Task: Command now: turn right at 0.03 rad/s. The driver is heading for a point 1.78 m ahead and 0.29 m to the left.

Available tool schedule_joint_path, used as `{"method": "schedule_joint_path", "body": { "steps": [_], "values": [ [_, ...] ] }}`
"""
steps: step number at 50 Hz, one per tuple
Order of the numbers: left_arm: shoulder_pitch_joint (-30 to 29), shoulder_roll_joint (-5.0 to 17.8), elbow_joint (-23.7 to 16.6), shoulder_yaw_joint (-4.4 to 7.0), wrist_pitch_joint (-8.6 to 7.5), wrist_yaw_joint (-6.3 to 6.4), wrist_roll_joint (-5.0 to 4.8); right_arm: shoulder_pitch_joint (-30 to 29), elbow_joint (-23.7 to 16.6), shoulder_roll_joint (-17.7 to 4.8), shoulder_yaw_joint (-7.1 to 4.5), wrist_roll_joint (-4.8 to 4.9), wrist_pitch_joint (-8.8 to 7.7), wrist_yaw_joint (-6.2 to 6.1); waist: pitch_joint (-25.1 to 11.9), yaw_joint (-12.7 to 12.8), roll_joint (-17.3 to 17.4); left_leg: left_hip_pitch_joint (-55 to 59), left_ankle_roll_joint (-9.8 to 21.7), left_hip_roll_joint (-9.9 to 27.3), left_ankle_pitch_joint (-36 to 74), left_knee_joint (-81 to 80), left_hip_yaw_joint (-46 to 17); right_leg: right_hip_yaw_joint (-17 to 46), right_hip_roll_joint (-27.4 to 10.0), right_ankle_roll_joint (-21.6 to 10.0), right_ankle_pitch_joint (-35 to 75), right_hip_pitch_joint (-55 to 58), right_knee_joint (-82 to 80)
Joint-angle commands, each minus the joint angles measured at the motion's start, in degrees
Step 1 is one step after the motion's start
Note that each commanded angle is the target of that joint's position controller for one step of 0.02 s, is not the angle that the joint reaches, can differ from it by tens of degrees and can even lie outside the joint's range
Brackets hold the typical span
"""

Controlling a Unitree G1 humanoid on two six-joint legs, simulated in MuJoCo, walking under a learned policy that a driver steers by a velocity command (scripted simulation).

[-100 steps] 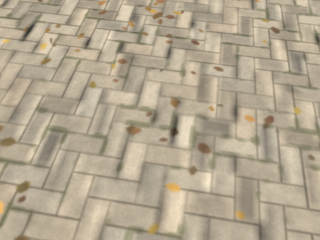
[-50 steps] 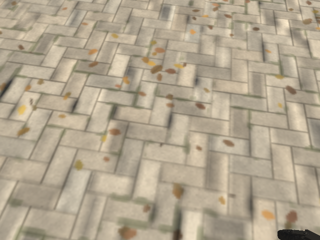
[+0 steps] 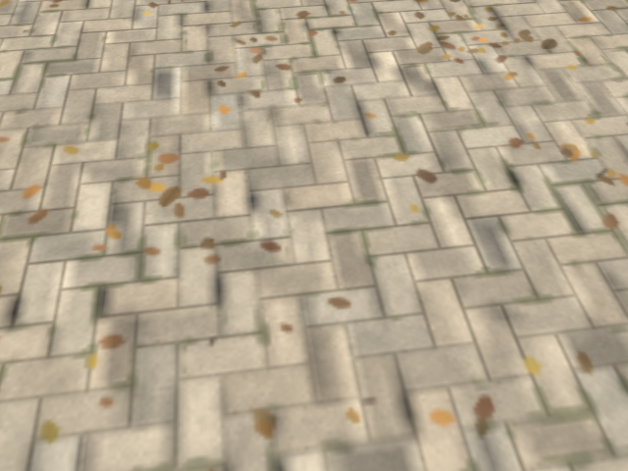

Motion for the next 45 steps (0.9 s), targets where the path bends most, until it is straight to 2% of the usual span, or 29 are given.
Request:
{"method": "schedule_joint_path", "body": {
  "steps": [1, 22, 45],
  "values": [
    [-1.2, 5.6, -1.6, 1.30, -0.84, 0.40, -0.09, -0.6, -1.5, -7.1, -1.36, 0.06, -0.56, -0.33, -1.8, -0.4, 0.0, -1.2, 1.6, 2.8, 7.2, -5.5, -2.9, 3.5, -3.2, -0.8, 8.2, 1.5, -4.5],
    [0.1, 5.1, 8.6, 0.70, -1.00, 1.20, -0.48, 1.6, 6.3, -6.1, -0.35, 0.19, -0.25, -0.75, -0.6, -0.3, 0.3, -1.2, 1.7, 1.0, 7.1, -6.8, -1.7, 2.0, -3.0, -0.4, 8.5, 2.3, -5.5],
    [2.8, 3.6, 13.4, -0.44, -1.03, 1.45, -0.65, 6.3, 9.4, -4.4, 0.49, 0.31, -0.21, -1.01, 0.3, -0.2, 0.1, -1.9, 2.0, 0.3, 6.6, -6.9, -1.4, 1.1, -2.6, -0.1, 7.5, 1.1, -5.7]
  ]
}}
